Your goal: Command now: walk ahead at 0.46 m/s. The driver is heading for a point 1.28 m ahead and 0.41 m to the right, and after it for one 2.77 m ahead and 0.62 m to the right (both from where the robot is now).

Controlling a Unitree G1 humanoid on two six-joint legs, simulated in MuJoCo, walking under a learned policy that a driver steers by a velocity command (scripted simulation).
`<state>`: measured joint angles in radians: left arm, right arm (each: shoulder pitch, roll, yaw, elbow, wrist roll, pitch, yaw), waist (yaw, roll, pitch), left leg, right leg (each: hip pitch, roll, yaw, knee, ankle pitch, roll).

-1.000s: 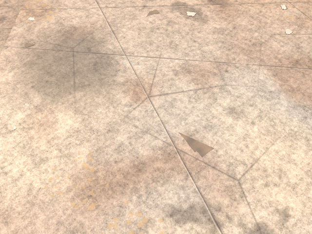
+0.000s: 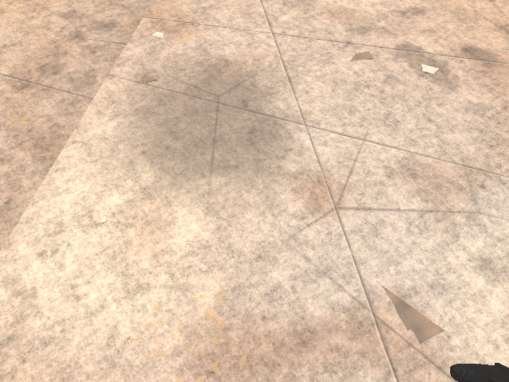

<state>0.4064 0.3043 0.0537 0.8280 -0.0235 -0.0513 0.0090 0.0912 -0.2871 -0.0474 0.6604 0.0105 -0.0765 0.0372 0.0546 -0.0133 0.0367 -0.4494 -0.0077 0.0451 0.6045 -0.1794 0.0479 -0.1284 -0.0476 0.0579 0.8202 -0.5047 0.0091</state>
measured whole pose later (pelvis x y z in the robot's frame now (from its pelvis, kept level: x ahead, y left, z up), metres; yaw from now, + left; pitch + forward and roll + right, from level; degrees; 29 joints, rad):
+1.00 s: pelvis +0.55 +0.00 +0.01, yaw -2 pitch +2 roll -2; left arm 0.39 0.30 0.05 0.88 -0.02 -0.06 0.00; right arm 0.03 -0.26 -0.02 0.70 0.01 -0.09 0.04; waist 0.09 0.04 0.03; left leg -0.51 0.05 -0.02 0.49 -0.02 0.02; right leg 0.04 0.04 -0.01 0.29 -0.36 -0.01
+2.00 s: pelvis +1.08 -0.14 +0.01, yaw -35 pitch +2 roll +0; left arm 0.37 0.29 0.08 0.74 -0.02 -0.03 0.02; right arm 0.01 -0.28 -0.04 0.71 0.01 -0.11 0.03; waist 0.09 0.05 0.02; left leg -0.54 0.01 -0.09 0.49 0.01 -0.04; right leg -0.07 0.11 0.20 0.42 -0.37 -0.07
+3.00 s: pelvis +1.32 -0.29 +0.01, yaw -26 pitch +2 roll -3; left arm 0.09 0.31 0.09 0.78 0.01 0.03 0.05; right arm 0.23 -0.30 -0.07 0.71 -0.01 0.02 -0.01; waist -0.02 -0.03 0.04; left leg -0.33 0.00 -0.02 0.56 -0.26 0.05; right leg -0.54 -0.01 -0.01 1.04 -0.45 0.04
